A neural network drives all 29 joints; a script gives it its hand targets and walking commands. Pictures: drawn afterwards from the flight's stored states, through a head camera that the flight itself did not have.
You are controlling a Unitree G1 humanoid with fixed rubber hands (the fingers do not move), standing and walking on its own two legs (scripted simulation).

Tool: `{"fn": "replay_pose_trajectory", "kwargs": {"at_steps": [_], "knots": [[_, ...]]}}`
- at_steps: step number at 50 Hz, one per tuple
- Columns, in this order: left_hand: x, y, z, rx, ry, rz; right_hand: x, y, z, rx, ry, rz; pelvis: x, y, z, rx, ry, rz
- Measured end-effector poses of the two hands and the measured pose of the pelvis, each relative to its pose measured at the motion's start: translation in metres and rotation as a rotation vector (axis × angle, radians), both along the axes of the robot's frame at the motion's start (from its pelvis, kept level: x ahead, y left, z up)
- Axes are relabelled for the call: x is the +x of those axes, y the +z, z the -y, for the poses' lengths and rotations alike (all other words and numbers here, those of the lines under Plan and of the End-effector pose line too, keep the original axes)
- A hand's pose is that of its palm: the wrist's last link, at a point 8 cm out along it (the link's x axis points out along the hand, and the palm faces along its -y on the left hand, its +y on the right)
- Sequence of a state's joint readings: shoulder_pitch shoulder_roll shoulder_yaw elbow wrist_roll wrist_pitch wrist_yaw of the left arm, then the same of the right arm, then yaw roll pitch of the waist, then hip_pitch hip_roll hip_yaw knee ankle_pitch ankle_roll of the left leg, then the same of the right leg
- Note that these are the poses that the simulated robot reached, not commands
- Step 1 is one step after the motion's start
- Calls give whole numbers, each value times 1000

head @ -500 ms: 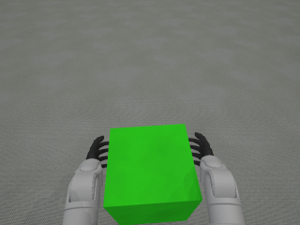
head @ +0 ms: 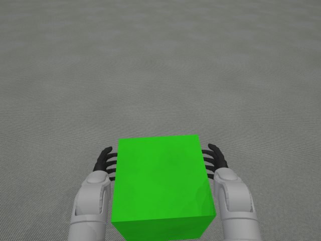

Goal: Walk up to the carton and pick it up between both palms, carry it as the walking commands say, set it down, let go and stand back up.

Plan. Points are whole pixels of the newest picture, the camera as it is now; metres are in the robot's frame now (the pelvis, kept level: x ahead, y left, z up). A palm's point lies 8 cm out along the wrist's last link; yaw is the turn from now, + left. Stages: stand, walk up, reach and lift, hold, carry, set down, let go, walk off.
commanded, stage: carry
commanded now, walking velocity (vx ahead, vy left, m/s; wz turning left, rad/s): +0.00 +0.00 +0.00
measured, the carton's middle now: (161, 191) +0.27 +0.00 -0.05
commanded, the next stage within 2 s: hold in 0.52 s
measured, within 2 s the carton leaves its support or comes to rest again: neither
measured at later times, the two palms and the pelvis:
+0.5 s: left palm (97, 176) +0.28 +0.16 +0.03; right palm (215, 173) +0.28 -0.14 +0.04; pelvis +0.00 +0.01 +0.00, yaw +0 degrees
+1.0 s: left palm (97, 172) +0.27 +0.15 +0.06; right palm (215, 159) +0.30 -0.14 +0.06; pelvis -0.01 -0.02 +0.01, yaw +12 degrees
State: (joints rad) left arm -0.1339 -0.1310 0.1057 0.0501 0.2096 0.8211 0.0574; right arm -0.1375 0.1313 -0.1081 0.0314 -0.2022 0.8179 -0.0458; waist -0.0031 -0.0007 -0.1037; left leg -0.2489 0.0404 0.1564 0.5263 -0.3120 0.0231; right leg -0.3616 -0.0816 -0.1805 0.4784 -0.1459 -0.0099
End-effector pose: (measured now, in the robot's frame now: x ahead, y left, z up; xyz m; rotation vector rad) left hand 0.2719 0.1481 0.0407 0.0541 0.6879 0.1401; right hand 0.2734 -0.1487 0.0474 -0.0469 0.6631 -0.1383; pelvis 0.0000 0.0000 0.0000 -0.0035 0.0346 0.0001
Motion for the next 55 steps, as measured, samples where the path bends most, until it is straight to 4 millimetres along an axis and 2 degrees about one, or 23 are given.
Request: {"fn": "replay_pose_trajectory", "kwargs": {"at_steps": [26, 32, 37, 45, 55], "knots": [[3, -6, -10, 0, -7, 1, 2, -5, -11, -12, 4, 1, 1, -1, -11, -6, -3, -2], [-4, -8, -17, 5, 19, -3, 3, -11, -17, 11, 20, -3, -5, 5, -10, -11, 83, 94], [-4, -1, -14, -3, 41, 21, 10, -1, -15, 17, 31, 22, -9, 6, -4, 0, 184, 113], [1, 12, -7, 6, 73, 33, 22, 13, -9, 43, 43, 36, -9, 6, 11, 7, 189, 158], [4, 18, -3, 32, 83, 20, 34, 19, -6, 41, 71, 26, -8, 6, 29, 12, 213, 190]]}}
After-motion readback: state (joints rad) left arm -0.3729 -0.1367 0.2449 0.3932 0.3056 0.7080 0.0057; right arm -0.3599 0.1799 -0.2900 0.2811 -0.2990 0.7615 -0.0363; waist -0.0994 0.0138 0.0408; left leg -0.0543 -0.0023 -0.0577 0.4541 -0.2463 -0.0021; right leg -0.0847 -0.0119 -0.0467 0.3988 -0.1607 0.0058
